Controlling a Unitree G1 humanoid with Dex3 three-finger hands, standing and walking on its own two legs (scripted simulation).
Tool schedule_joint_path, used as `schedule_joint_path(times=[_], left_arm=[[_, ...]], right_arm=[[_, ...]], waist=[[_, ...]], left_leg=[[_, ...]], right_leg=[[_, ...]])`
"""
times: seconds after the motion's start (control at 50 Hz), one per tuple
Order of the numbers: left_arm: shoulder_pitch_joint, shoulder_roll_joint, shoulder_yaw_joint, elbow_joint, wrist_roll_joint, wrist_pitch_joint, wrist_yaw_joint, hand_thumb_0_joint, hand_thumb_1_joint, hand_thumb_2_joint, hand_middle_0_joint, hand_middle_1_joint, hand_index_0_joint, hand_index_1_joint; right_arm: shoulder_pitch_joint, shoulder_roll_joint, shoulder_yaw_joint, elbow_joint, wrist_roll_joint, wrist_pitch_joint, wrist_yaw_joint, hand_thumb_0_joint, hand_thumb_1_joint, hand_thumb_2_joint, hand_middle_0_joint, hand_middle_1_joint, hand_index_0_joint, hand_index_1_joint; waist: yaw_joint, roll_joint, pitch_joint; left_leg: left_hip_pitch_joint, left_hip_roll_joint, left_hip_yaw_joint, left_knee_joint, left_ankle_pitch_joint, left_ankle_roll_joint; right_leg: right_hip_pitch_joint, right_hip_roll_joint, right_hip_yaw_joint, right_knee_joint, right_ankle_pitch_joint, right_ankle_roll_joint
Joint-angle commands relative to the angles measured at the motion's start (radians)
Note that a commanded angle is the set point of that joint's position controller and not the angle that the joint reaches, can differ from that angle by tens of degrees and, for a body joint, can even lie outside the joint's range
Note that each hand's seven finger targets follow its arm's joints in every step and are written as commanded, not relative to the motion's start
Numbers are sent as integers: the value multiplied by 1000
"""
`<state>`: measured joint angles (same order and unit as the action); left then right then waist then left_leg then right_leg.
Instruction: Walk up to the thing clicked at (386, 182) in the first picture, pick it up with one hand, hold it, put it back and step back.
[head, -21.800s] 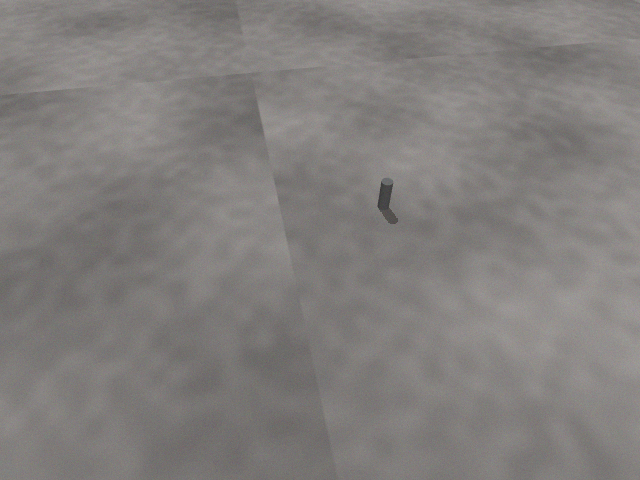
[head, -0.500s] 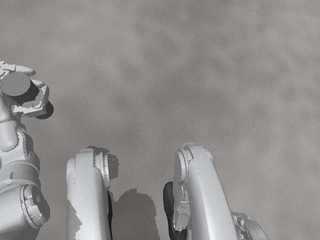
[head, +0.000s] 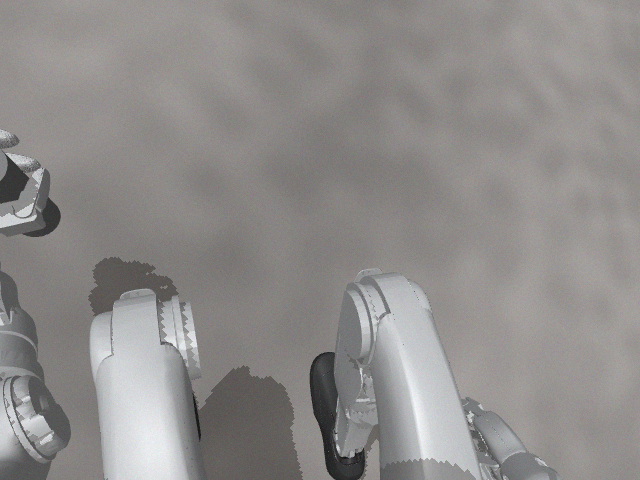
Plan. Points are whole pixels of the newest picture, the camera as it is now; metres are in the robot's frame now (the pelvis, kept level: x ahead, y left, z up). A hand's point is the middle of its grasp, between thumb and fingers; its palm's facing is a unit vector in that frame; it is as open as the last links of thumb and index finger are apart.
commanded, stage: crouch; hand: left
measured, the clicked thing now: (10, 195) +0.44 +0.32 -0.11
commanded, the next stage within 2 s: lower in 0.14 s
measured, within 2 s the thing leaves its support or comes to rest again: rests again in 1.40 s
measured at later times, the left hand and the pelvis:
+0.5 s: hand (35, 201) +0.44 +0.30 -0.14, palm faces +0.39 -0.92 -0.01, open 7.1 cm; pelvis -0.01 +0.01 -0.02, yaw -3 degrees
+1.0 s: hand (49, 209) +0.44 +0.30 -0.18, palm faces +0.41 -0.91 -0.02, open 7.1 cm; pelvis -0.01 +0.01 -0.03, yaw -5 degrees
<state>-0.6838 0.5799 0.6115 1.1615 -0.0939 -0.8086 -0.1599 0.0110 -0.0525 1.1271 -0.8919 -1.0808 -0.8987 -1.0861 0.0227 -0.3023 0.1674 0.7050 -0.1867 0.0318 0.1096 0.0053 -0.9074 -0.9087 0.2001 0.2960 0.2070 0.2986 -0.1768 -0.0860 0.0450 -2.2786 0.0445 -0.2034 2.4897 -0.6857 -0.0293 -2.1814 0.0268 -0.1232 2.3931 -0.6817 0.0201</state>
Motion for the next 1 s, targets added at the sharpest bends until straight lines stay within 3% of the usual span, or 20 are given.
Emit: schedule_joint_path(times=[0.0,0.06,0.08,0.12,0.16,0.18,0.24,0.26,0.36,0.38,0.44,0.46,0.54,0.56,0.62,0.64,0.72,0.78,0.9,0.98], left_arm=[[-255,243,7,-212,-10,-90,-2,0,461,1258,-1237,-1341,-1249,-1337],[-271,212,-18,-203,-17,-94,2,0,462,1266,-1257,-1351,-1269,-1349],[-298,264,13,-235,-19,-100,11,0,442,1263,-1260,-1349,-1271,-1348],[-301,305,30,-250,-15,-108,20,0,437,1243,-1222,-1322,-1235,-1318],[-308,273,-11,-232,-5,-111,21,0,439,1248,-1253,-1340,-1265,-1337],[-304,303,16,-231,-6,-115,27,0,428,1245,-1264,-1345,-1277,-1342],[-267,318,22,-215,-6,-120,21,0,389,1213,-1282,-1368,-1298,-1359],[-240,272,-8,-172,-12,-118,13,0,377,1226,-1278,-1383,-1297,-1372],[-194,311,39,-50,-30,-126,37,0,375,1230,-1286,-1383,-1304,-1374],[-222,298,18,-57,-31,-135,37,0,374,1238,-1291,-1394,-1311,-1384],[-216,374,46,-55,-10,-163,47,0,390,1235,-1291,-1392,-1313,-1380],[-228,388,45,-52,0,-173,50,0,401,1246,-1288,-1398,-1311,-1384],[-257,399,43,-68,-9,-213,52,0,420,1203,-1250,-1350,-1272,-1335],[-278,442,58,-93,-6,-225,54,0,402,1185,-1240,-1333,-1261,-1319],[-272,481,77,-82,-2,-237,66,0,359,1184,-1238,-1331,-1258,-1319],[-281,474,72,-76,-2,-243,71,0,343,1179,-1234,-1327,-1254,-1316],[-215,467,62,-11,5,-247,73,0,336,1192,-1237,-1337,-1256,-1327],[-201,444,29,29,5,-241,66,0,369,1226,-1273,-1378,-1293,-1366],[-188,462,53,75,-24,-255,90,0,334,1216,-1234,-1359,-1259,-1345],[-233,509,56,70,-16,-282,107,0,402,1254,-1265,-1388,-1290,-1373]], right_arm=[[123,-275,-70,-28,-14,3,-12,0,-904,-906,200,300,200,300],[116,-277,-56,-19,-22,4,-9,0,-904,-906,200,300,200,300],[108,-283,-52,-31,-23,2,-9,0,-904,-906,200,300,200,300],[91,-289,-46,-42,-28,3,-9,0,-901,-905,200,300,200,300],[80,-288,-39,-41,-32,5,-7,0,-907,-906,200,300,200,300],[74,-297,-36,-54,-33,4,-8,0,-906,-905,200,300,200,300],[70,-305,-29,-55,-40,6,-9,0,-919,-906,199,300,199,300],[69,-305,-19,-53,-43,6,-7,0,-917,-906,199,300,200,300],[41,-317,19,-85,-50,2,-3,0,-915,-905,200,300,200,300],[36,-321,26,-94,-53,4,-2,0,-913,-904,200,300,200,300],[16,-337,40,-97,-66,5,0,0,-910,-903,200,300,200,300],[17,-342,48,-99,-73,5,0,0,-907,-902,200,300,200,300],[-12,-356,74,-100,-89,2,1,0,-914,-903,200,300,200,300],[-24,-363,79,-106,-94,1,0,0,-918,-904,200,300,200,300],[-36,-375,94,-111,-107,3,-3,0,-921,-906,200,300,200,300],[-38,-382,97,-113,-110,4,-2,0,-927,-908,200,299,200,299],[-42,-395,113,-110,-124,10,-2,0,-920,-906,200,300,200,300],[-56,-402,124,-118,-128,11,-4,0,-917,-904,200,300,200,300],[-71,-409,155,-137,-136,15,0,0,-908,-902,200,300,200,300],[-87,-410,171,-139,-146,13,-2,0,-903,-901,200,300,200,300]], waist=[[-6,353,-665],[-33,347,-624],[-23,356,-630],[-18,363,-641],[-37,367,-607],[-40,362,-612],[-26,375,-621],[-51,369,-601],[-57,269,-524],[-75,269,-518],[-66,312,-515],[-82,333,-517],[-98,384,-490],[-99,406,-498],[-97,437,-505],[-111,458,-493],[-118,443,-472],[-136,417,-418],[-149,351,-418],[-159,345,-393]], left_leg=[[478,2,84,-260,186,18],[463,3,77,-249,140,20],[448,4,78,-245,129,20],[451,5,76,-240,119,21],[441,7,70,-243,85,20],[444,6,67,-237,92,20],[463,7,67,-228,130,15],[464,7,61,-223,138,15],[352,7,52,-186,101,30],[367,9,44,-189,104,28],[403,16,35,-188,109,21],[417,18,29,-186,121,18],[454,27,14,-185,123,9],[458,29,14,-178,127,8],[495,35,5,-175,163,1],[501,35,-1,-180,159,-2],[508,39,-15,-173,181,-6],[478,39,-21,-170,162,-2],[439,39,-37,-145,151,9],[414,41,-35,-128,119,16]], right_leg=[[324,34,-68,-199,228,-49],[312,34,-75,-205,197,-46],[321,36,-76,-201,190,-47],[329,36,-78,-200,181,-45],[301,34,-83,-198,155,-46],[311,35,-86,-198,163,-45],[317,37,-87,-183,192,-47],[318,37,-93,-183,201,-45],[355,48,-105,-193,183,-35],[345,47,-113,-192,185,-35],[338,51,-120,-173,183,-39],[345,51,-125,-166,196,-38],[333,52,-136,-151,199,-38],[340,54,-134,-147,206,-40],[347,55,-142,-137,230,-41],[342,53,-148,-130,230,-42],[348,58,-163,-129,250,-39],[340,59,-172,-134,244,-35],[395,69,-187,-145,252,-24],[401,73,-184,-151,236,-18]])
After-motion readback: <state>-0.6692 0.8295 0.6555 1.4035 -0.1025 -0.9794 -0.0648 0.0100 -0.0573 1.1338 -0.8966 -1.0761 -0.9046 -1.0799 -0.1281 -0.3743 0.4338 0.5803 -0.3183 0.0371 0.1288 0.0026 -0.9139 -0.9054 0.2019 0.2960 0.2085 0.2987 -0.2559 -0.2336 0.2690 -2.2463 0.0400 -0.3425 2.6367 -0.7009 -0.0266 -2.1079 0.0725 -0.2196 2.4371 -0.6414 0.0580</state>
